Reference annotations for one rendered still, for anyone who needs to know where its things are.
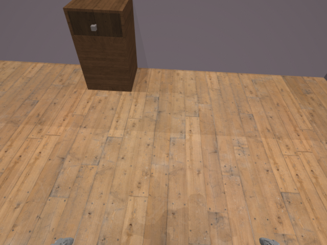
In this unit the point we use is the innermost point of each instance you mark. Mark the drawer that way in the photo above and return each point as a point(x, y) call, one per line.
point(108, 24)

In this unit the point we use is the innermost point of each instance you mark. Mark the cabinet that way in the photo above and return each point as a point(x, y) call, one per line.
point(108, 63)

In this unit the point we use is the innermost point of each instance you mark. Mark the handle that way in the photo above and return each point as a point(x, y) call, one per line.
point(93, 27)

